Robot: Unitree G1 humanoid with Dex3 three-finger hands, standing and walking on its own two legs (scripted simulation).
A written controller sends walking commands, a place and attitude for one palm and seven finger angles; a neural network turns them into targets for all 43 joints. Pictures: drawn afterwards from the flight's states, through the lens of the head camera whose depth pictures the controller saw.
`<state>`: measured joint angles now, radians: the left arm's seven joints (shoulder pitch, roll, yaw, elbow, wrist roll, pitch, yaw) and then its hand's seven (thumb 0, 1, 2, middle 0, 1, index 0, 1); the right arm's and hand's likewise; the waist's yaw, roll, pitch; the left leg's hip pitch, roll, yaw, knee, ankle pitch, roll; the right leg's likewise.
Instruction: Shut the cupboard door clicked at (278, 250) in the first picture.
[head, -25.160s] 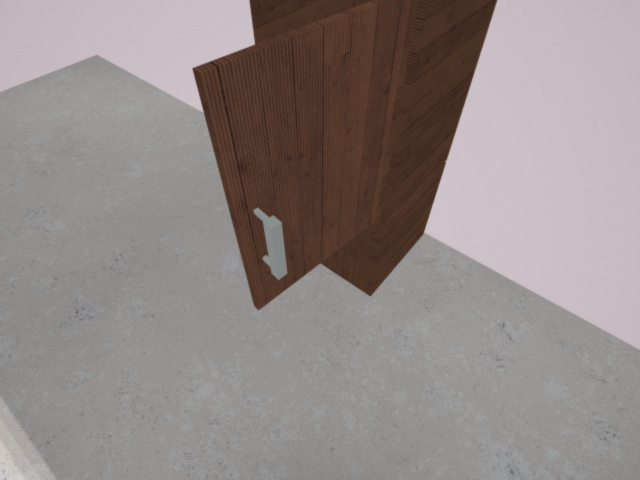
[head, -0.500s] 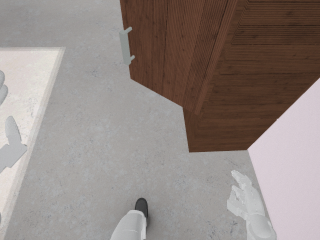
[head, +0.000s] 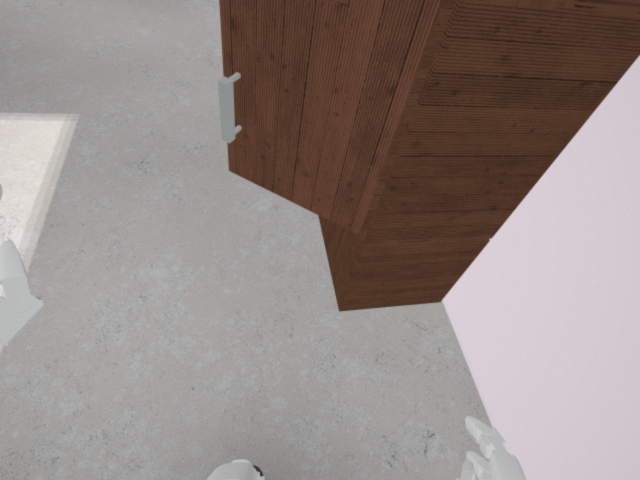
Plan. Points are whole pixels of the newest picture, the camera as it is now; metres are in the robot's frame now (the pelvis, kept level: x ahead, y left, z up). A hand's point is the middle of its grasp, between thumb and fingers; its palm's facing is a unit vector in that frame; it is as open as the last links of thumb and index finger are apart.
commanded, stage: stop stepping back and stand still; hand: left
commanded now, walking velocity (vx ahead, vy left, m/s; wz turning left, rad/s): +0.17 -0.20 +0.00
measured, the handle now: (232, 107) +0.89 +0.22 -0.10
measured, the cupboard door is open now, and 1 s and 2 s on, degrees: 53 53 53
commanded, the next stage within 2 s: let the arm hang, fingers relaxed in 0.82 s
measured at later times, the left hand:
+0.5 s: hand out of the picture +0.16 +0.27 +0.18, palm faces +0.53 -0.81 -0.26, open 7.5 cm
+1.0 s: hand out of the picture +0.17 +0.30 +0.09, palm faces +0.32 -0.82 -0.47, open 7.4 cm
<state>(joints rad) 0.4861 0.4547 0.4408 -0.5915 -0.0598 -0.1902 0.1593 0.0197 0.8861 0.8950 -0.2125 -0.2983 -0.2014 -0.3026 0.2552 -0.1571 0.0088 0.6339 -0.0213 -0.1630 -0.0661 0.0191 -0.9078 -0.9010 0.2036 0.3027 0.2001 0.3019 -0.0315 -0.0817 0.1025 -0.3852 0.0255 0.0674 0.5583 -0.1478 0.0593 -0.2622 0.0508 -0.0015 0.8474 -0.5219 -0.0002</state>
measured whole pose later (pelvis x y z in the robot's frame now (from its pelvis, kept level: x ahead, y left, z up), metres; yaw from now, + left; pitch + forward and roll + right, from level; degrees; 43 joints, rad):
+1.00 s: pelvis -0.03 +0.03 +0.00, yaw +1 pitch +0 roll -1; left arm 0.39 0.39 0.25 -0.12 -0.01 -0.08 0.07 0.00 0.89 0.90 -0.21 -0.30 -0.20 -0.30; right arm 0.22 -0.27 0.01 0.73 0.00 -0.07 -0.01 0.02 -0.90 -0.90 0.21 0.30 0.20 0.30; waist 0.02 0.06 -0.04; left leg -0.37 0.03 0.07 0.60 -0.23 0.03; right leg -0.18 0.00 -0.12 0.57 -0.38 -0.03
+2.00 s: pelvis -0.03 +0.04 +0.01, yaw +1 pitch -2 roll +0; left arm 0.26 0.15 0.01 1.13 0.01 0.00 0.03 0.00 0.90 0.89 -0.20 -0.30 -0.20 -0.30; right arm 0.26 -0.17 0.00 1.14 -0.02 0.01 -0.03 0.01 -0.91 -0.90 0.20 0.30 0.20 0.30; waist -0.01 -0.01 0.04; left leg -0.24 0.00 0.09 0.41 -0.14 0.04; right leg -0.07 -0.02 -0.11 0.40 -0.30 -0.01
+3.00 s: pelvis +0.00 +0.03 -0.01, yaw +10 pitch -3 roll +0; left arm 0.26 0.18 0.06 1.04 0.03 0.02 0.04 0.00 0.90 0.89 -0.21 -0.30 -0.20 -0.30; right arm 0.26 -0.16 -0.04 1.07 -0.02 0.07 -0.01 0.01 -0.91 -0.90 0.20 0.30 0.20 0.30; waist -0.02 -0.04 0.11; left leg -0.37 0.03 0.09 0.80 -0.44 -0.01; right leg -0.06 -0.06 -0.25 0.60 -0.48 -0.02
